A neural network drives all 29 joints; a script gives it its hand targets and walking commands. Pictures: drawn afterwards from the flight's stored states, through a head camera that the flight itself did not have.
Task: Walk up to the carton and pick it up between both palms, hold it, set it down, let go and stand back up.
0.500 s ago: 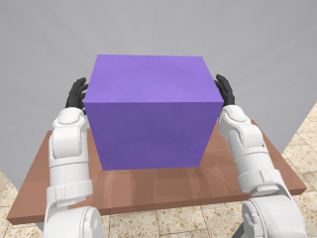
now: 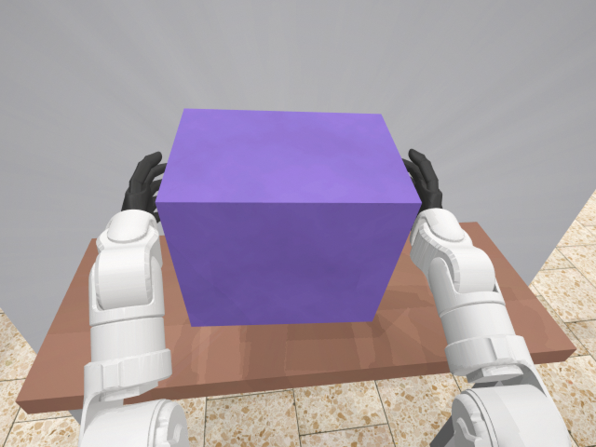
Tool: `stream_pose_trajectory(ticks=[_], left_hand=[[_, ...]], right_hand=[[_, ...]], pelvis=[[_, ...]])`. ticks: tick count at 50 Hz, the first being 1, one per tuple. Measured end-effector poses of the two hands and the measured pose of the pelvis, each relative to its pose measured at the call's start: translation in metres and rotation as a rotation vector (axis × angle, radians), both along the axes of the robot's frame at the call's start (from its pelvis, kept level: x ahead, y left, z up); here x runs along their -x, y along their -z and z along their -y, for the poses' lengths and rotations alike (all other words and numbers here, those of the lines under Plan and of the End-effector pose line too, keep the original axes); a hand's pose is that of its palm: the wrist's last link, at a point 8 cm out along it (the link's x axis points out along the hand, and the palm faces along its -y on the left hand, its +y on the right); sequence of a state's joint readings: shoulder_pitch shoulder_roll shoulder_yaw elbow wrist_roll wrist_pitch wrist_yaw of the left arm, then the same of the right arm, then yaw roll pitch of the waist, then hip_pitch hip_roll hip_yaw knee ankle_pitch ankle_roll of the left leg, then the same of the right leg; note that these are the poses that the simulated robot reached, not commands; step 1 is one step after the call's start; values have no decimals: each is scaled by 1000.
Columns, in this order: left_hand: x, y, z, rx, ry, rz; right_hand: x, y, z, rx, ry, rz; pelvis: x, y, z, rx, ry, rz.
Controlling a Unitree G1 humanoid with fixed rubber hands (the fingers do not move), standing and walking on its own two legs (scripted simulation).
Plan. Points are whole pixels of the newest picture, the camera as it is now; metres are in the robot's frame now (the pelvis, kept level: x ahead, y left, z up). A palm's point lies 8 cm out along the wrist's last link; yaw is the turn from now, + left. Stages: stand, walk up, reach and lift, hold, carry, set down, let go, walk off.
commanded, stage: hold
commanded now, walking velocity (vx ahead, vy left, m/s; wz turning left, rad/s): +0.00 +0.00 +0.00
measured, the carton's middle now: (284, 222) +0.38 +0.01 +0.15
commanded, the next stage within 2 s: set down in 1.36 s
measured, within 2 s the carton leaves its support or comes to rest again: neither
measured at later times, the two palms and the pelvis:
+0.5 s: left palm (143, 208) +0.36 +0.18 +0.20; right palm (422, 200) +0.36 -0.17 +0.21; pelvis +0.00 -0.01 +0.00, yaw +0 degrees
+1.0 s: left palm (141, 213) +0.35 +0.18 +0.20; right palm (423, 204) +0.36 -0.17 +0.20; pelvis +0.00 +0.00 +0.00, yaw +0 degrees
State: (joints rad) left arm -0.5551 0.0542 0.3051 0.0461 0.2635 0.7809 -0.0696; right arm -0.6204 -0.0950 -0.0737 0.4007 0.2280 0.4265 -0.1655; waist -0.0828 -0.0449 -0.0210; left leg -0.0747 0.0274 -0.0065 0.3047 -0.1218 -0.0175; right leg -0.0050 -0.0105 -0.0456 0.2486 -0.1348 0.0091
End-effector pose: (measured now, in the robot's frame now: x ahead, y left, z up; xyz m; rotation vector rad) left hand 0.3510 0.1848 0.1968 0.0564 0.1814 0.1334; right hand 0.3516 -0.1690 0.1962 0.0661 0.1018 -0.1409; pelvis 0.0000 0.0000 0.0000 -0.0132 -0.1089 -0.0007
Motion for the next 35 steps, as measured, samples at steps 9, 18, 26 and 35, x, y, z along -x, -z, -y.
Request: stream_pose_trajectory(ticks=[9, 18, 26, 35], left_hand=[[-3, -7, 3, 2, -6, -4], [-4, -8, 2, 5, -16, -3], [-6, -6, 2, -1, -10, -5], [-7, -6, 1, 1, -4, 8]], right_hand=[[-4, -8, 3, 15, -4, -3], [-9, -11, 2, 22, -15, -1], [-10, -9, 2, 17, -12, -3], [-9, -10, 1, 16, -6, 11]], pelvis=[[5, 0, 2, -3, 9, -7], [2, 0, 6, -2, 0, -3], [-3, 0, 6, -2, -6, -1], [-6, 0, 3, -1, -2, 7]])
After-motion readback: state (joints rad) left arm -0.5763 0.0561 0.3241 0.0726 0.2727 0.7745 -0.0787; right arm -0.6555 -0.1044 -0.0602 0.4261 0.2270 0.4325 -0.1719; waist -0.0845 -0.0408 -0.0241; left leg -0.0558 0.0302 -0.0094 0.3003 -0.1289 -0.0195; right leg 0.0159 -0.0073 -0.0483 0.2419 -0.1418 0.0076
